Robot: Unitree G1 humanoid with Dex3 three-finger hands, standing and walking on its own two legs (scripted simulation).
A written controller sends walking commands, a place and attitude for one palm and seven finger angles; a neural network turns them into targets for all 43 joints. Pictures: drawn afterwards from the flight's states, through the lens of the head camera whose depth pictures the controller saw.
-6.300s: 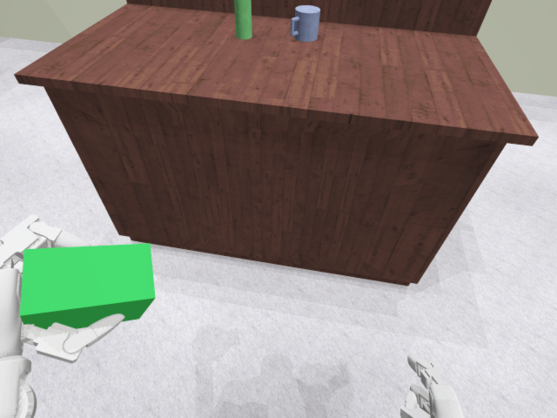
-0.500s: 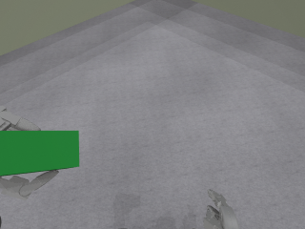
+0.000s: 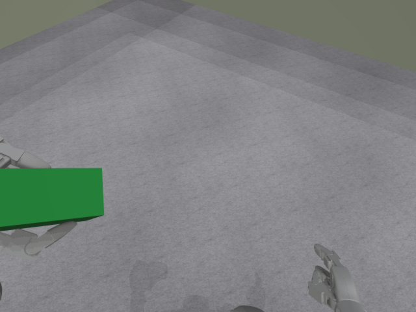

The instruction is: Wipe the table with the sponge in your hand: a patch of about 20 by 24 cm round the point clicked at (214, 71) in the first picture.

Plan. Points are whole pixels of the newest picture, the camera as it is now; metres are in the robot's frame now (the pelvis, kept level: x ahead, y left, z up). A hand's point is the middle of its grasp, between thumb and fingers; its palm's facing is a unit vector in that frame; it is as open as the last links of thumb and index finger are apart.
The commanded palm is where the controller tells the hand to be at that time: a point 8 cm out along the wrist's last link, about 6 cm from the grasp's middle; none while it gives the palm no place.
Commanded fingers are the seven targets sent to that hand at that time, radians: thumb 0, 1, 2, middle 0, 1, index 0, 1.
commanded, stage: turn to face it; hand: left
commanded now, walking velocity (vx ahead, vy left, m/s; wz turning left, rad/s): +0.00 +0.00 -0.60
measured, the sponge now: (63, 198) +0.23 +0.22 +0.16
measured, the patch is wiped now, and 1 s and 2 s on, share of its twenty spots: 0.00 0.00 0.00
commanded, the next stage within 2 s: none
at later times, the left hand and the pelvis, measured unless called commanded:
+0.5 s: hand (175, 204) +0.22 +0.07 +0.19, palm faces +0.09 -0.81 -0.58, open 10.3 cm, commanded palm +0.18 +0.14 +0.18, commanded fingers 0.00 0.10 1.30 -1.20 -1.60 -1.20 -1.60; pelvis -0.06 -0.08 +0.00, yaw -17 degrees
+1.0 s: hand (242, 259) +0.17 -0.01 +0.17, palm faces -0.05 -0.87 -0.50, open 10.3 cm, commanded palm +0.14 +0.04 +0.18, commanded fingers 0.00 0.10 1.30 -1.20 -1.60 -1.20 -1.60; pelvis -0.15 -0.10 -0.01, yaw -33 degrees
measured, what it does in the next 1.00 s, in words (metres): walks backwards, turning right: right foot, then left foot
